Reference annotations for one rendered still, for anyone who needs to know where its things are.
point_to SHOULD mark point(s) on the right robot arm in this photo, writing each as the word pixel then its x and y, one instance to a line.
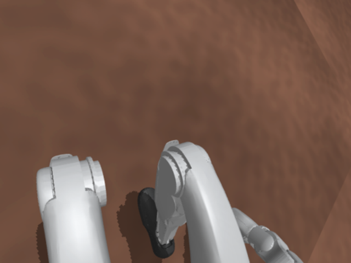
pixel 270 247

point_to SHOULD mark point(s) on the right robot foot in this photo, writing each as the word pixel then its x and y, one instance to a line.
pixel 148 214

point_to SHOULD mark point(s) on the right robot hand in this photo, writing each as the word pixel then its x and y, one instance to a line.
pixel 245 223

